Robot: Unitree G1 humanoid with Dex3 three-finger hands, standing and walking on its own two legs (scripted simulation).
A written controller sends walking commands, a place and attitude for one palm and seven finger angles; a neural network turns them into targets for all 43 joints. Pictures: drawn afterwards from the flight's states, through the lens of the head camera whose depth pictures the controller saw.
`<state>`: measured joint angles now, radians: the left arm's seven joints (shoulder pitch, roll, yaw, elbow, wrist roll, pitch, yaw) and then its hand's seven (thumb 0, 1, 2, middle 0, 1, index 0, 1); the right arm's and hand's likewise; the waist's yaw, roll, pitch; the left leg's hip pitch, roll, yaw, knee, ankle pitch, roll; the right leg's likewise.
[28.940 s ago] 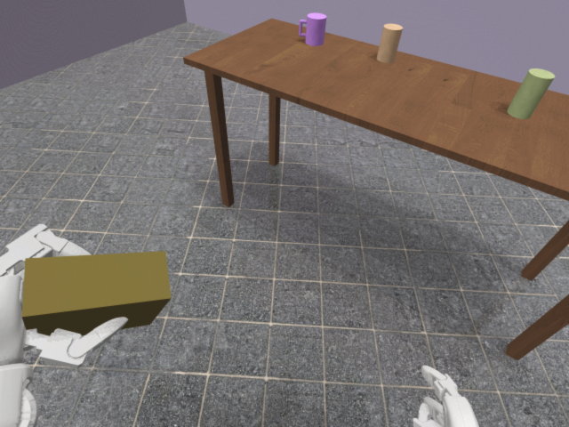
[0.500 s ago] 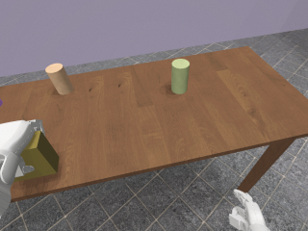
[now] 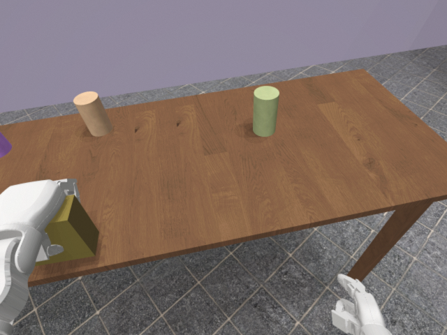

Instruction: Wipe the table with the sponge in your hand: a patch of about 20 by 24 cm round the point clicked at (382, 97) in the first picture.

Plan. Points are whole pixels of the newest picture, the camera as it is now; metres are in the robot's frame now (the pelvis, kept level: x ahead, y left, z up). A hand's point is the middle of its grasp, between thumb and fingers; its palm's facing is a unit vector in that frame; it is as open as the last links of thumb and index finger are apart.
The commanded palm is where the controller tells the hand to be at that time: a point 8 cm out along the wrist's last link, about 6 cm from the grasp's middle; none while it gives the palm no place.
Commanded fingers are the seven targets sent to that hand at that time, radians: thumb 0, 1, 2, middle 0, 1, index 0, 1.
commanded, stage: lower the sponge onto the table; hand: left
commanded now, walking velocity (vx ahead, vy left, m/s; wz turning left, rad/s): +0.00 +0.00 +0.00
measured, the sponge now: (56, 237) +0.23 +0.35 +0.05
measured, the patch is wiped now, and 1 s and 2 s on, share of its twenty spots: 0.00 0.05 0.30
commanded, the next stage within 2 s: wipe forward along the first lane in 0.98 s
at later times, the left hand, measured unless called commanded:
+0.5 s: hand (63, 226) +0.24 +0.33 +0.07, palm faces -0.07 -0.01 -1.00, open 9.3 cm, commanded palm +0.22 +0.33 +0.13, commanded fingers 0.00 0.10 1.30 -1.20 -1.60 -1.20 -1.60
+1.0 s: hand (64, 224) +0.25 +0.35 +0.06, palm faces -0.10 -0.02 -0.99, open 9.3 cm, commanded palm +0.23 +0.34 +0.11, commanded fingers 0.00 0.10 1.30 -1.20 -1.60 -1.20 -1.60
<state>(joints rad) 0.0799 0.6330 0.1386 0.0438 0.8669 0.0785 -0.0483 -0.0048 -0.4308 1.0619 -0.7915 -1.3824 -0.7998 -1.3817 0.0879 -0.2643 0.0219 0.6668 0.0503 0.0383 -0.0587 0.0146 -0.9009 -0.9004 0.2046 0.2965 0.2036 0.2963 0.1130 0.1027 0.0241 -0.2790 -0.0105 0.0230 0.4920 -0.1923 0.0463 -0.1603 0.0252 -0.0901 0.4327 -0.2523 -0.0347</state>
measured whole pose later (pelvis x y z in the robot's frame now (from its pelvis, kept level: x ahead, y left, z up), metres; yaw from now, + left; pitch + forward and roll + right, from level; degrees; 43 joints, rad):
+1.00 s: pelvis +0.01 -0.01 -0.01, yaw +0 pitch +2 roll -1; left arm 0.04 0.61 0.16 0.25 0.90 0.01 0.05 0.00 -0.44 1.07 -0.80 -1.38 -0.81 -1.38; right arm 0.13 -0.28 -0.02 0.69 0.06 0.03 -0.07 0.01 -0.90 -0.90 0.20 0.30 0.20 0.30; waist 0.09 0.09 -0.01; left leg -0.37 0.01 0.02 0.57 -0.23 0.03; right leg -0.25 0.04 -0.09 0.51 -0.29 -0.05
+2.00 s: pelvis -0.02 -0.02 -0.02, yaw -1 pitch +8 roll -2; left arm -0.45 0.75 0.17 0.88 1.02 -0.14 0.08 0.01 -0.54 1.16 -0.82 -1.35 -0.85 -1.38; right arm 0.29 -0.31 -0.03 0.71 0.08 0.10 -0.05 0.01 -0.90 -0.90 0.20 0.30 0.20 0.30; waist 0.02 0.09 -0.07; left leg -0.62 0.03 -0.01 0.72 -0.25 0.03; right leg -0.50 0.06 -0.11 0.66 -0.31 -0.07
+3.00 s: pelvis +0.02 +0.02 -0.02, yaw -2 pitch +14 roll -4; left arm -0.69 0.82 0.09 1.01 1.06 -0.13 0.06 0.01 -0.54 1.17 -0.82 -1.37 -0.84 -1.41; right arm 0.33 -0.29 -0.03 0.71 0.07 0.13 -0.03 0.01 -0.90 -0.90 0.21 0.30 0.20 0.30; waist 0.00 0.06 -0.10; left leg -0.68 -0.01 0.01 0.72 -0.29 0.08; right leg -0.54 0.04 -0.07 0.61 -0.32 -0.02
